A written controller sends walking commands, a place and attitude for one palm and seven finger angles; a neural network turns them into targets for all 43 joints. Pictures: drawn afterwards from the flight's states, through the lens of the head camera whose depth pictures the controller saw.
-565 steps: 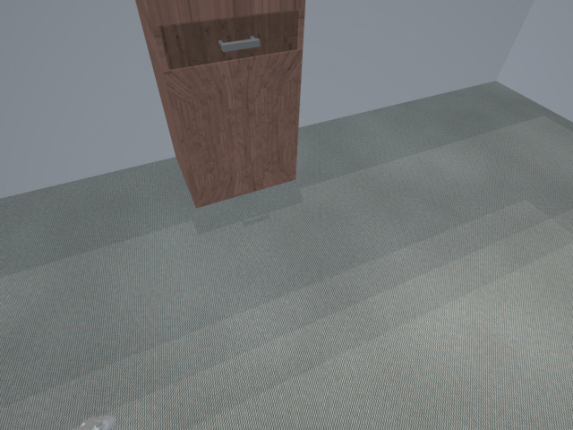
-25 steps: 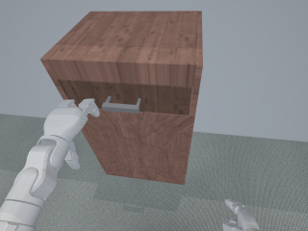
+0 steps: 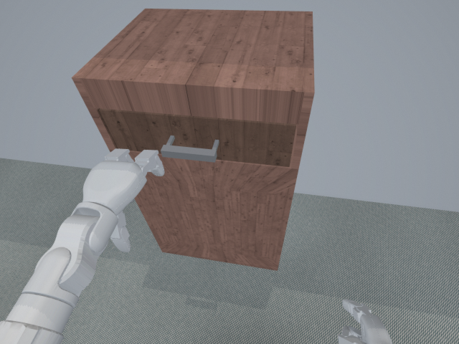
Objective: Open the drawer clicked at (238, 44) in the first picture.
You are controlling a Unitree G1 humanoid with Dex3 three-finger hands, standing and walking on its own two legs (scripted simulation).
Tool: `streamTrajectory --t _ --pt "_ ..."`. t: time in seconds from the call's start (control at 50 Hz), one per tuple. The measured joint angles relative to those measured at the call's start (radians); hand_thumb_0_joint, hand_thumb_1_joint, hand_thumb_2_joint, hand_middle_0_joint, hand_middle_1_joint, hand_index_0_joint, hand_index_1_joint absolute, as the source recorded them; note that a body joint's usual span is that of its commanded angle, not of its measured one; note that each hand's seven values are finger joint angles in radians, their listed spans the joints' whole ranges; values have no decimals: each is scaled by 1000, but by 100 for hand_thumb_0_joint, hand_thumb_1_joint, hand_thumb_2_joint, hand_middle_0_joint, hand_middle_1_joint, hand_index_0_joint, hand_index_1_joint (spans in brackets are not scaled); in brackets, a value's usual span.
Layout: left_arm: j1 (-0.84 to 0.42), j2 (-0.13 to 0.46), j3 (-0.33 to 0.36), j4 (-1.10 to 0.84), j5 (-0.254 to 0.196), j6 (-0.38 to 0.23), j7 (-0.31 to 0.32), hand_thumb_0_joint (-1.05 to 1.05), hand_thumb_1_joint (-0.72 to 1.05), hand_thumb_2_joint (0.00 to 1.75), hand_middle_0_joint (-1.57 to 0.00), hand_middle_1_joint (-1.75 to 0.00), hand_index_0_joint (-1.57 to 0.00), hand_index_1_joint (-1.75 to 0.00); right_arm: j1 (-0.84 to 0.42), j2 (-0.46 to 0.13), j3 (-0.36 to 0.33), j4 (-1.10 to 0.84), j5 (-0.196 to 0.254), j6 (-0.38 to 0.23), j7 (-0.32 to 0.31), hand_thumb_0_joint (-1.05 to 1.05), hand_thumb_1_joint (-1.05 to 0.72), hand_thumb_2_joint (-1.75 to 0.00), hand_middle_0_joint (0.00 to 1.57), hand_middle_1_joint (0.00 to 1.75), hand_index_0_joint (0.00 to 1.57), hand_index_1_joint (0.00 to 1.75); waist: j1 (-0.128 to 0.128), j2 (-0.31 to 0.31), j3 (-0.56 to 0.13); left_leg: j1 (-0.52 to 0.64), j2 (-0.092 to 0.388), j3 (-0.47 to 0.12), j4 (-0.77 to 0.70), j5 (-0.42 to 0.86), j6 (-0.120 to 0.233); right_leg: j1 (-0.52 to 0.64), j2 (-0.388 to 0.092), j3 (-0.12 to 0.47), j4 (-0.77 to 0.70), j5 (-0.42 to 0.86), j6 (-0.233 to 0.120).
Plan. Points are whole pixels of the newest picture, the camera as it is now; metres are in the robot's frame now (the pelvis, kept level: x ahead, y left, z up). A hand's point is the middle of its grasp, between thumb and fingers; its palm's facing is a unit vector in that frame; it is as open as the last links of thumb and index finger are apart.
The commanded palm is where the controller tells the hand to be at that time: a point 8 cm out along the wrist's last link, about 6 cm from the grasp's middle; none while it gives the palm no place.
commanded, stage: move the hooked fingers above the handle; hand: left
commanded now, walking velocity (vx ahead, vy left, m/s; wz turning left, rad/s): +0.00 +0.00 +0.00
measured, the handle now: (191, 147) +0.55 +0.18 -0.01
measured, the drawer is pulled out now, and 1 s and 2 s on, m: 0.00 0.00 0.00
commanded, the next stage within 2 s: none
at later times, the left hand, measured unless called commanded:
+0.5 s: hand (169, 174) +0.39 +0.18 +0.07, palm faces -0.02 -0.07 -1.00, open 13.8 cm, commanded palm +0.37 +0.21 +0.14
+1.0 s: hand (181, 158) +0.45 +0.17 +0.06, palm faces +0.02 -0.05 -1.00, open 13.8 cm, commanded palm +0.43 +0.19 +0.12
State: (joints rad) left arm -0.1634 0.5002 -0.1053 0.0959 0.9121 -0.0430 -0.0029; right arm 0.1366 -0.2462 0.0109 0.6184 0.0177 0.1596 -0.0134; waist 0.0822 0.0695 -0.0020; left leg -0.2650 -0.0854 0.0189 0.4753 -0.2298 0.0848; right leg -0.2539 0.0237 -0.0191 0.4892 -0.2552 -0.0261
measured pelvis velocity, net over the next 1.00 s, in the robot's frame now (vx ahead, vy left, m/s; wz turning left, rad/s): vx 0.03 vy -0.03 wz -0.01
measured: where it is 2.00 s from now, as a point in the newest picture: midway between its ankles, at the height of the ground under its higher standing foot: outside the picture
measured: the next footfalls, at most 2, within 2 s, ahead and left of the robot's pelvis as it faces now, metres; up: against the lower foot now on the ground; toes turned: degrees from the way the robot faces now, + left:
none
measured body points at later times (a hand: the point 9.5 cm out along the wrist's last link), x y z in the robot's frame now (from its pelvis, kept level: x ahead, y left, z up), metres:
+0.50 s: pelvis +0.03 -0.02 +0.00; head +0.06 -0.04 +0.44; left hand +0.39 +0.18 +0.13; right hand +0.16 -0.27 -0.14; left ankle +0.01 +0.06 -0.74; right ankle +0.00 -0.10 -0.74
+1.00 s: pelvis +0.03 -0.03 -0.01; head +0.08 -0.05 +0.43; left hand +0.44 +0.17 +0.12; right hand +0.16 -0.29 -0.14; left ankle +0.01 +0.06 -0.74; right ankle +0.00 -0.11 -0.74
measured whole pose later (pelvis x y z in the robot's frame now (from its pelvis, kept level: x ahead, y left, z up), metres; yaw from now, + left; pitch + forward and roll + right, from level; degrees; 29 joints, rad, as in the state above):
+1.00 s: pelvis +0.03 -0.03 -0.01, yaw -1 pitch +10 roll +1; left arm -0.53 0.47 -0.10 0.57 1.01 -0.16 0.15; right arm 0.19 -0.25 -0.03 0.64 0.02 0.18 -0.04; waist 0.01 0.03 -0.08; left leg -0.46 -0.05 0.02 0.62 -0.33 0.04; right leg -0.45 0.06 -0.02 0.62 -0.35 -0.07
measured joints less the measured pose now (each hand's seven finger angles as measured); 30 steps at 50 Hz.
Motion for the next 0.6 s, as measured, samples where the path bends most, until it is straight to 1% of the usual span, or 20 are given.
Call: streamTrajectory --t 0.06,0.12,0.2,0.26,0.32,0.36,0.42,0.46,0.52,0.56,0.6 --pt "-36 -1 -15 31 18 -40 17 0 -49 30 -32 -121 -32 -120 -6 6 3 2 -1 -7 -7 1 -90 -90 20 30 20 30 -1 -10 2 -9 3 0 8 -4 -3 -9 3 0 7 -3 -4" --pt "-79 2 -8 77 27 -58 47 0 -49 30 -32 -121 -32 -120 -8 10 2 7 1 -9 -12 1 -90 -90 20 30 20 30 -4 -14 1 -21 6 2 14 -8 -7 -21 6 1 12 -6 -7" --pt "-141 6 9 148 30 -28 70 0 -49 30 -32 -121 -32 -120 5 8 -2 12 6 -3 -11 1 -90 -90 20 30 20 30 -10 -13 -7 -41 9 3 20 -13 -11 -42 9 2 19 -10 -11" --pt "-171 5 14 192 31 4 64 0 -49 30 -32 -121 -32 -120 23 1 -6 14 8 7 -9 1 -90 -90 20 30 20 30 -16 -9 -16 -54 12 3 24 -18 -12 -56 12 2 22 -15 -13" --pt "-185 2 5 219 29 21 42 0 -49 30 -32 -120 -32 -120 42 -5 -10 15 8 17 -7 1 -90 -90 20 30 20 30 -24 -8 -25 -65 14 3 29 -26 -14 -67 14 3 28 -22 -15" --pt "-181 -3 -3 220 27 14 27 0 -49 30 -32 -120 -32 -120 55 -9 -15 14 6 22 -7 1 -90 -90 20 30 20 30 -29 -9 -29 -70 16 4 35 -34 -15 -72 16 4 32 -29 -17" --pt "-167 -13 -16 205 28 -19 23 0 -49 30 -32 -120 -32 -120 68 -14 -25 13 3 24 -10 1 -90 -90 20 30 20 30 -36 -10 -33 -76 18 6 45 -46 -17 -79 19 6 42 -40 -19" --pt "-160 -20 -18 194 32 -48 35 0 -49 30 -32 -120 -32 -120 72 -16 -31 15 1 23 -11 1 -90 -90 20 30 20 30 -39 -11 -35 -81 20 8 52 -54 -19 -86 21 9 50 -47 -21" --pt "-153 -24 0 190 39 -79 75 0 -49 30 -32 -120 -32 -120 71 -16 -38 22 0 24 -13 1 -90 -90 20 30 20 30 -41 -13 -44 -89 25 15 59 -64 -23 -97 26 16 61 -56 -25" --pt "-161 -20 19 209 44 -76 105 0 -49 30 -32 -120 -32 -120 68 -13 -40 27 3 26 -13 1 -90 -90 20 30 20 30 -42 -15 -50 -94 28 20 62 -69 -25 -106 29 20 66 -60 -27" --pt "-179 -12 37 241 50 -52 128 0 -49 30 -32 -120 -32 -120 64 -11 -39 31 5 29 -12 1 -90 -90 20 30 20 30 -41 -17 -56 -100 31 22 64 -72 -28 -113 32 22 71 -63 -30"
